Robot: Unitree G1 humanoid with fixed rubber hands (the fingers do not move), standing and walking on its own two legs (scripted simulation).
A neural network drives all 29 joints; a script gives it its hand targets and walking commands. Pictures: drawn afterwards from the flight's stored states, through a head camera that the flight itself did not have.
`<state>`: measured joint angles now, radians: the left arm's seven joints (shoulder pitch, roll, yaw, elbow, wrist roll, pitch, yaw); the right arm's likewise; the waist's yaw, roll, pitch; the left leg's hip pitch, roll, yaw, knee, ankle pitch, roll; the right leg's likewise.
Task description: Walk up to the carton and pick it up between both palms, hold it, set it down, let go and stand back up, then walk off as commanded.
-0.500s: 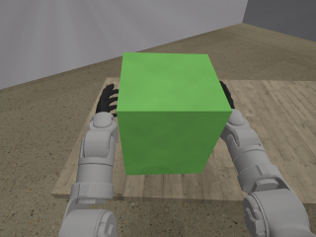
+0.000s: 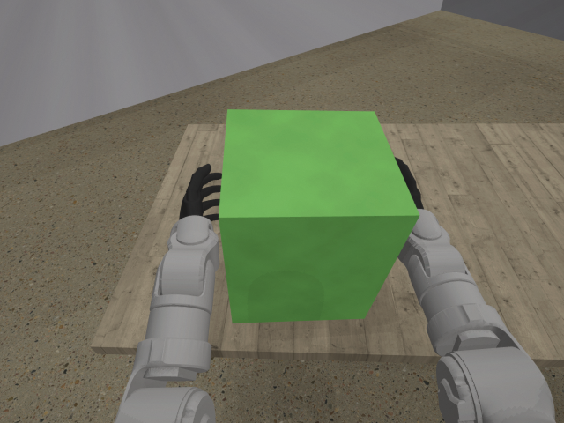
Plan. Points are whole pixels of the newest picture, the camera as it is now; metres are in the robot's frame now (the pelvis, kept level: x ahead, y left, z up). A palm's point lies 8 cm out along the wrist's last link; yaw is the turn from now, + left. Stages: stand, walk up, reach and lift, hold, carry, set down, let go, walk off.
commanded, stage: set down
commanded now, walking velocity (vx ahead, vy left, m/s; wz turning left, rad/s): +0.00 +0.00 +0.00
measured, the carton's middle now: (300, 221) +0.40 +0.00 +0.10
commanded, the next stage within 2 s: none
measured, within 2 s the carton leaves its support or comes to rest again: rests again in 1.28 s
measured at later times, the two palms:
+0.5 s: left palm (215, 231) +0.38 +0.12 +0.11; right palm (415, 217) +0.41 -0.18 +0.10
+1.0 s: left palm (225, 246) +0.37 +0.11 +0.08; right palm (419, 228) +0.41 -0.19 +0.08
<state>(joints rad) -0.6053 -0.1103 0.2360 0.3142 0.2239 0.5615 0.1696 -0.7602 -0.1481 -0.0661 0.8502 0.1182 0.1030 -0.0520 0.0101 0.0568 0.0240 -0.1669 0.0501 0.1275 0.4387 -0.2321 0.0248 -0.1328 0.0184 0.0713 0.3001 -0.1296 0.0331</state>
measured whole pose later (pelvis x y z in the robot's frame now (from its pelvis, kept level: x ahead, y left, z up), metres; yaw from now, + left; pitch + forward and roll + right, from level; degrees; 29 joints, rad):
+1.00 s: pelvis +0.01 -0.02 +0.00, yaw -1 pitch +2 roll -2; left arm -0.51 -0.15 0.25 0.47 0.24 0.26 0.19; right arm -0.71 -0.15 -0.07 0.91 0.02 -0.05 -0.03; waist 0.01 0.08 0.01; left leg -0.25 0.08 0.13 0.44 -0.23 0.00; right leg -0.22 0.05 0.07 0.31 -0.13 0.01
